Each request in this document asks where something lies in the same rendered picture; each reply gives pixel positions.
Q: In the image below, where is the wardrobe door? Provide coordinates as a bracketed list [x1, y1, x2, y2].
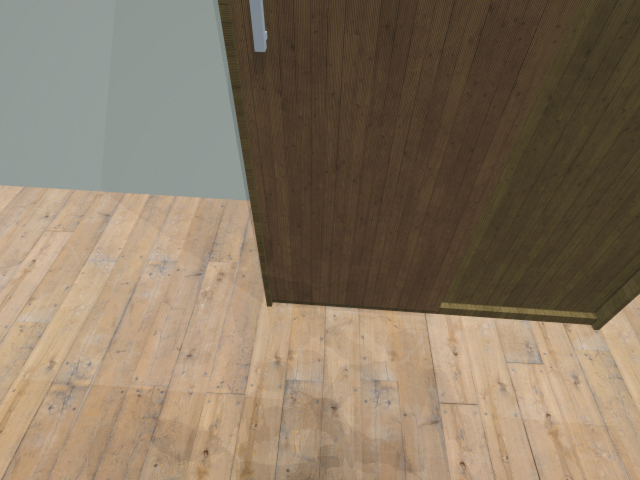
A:
[230, 0, 580, 311]
[442, 0, 640, 313]

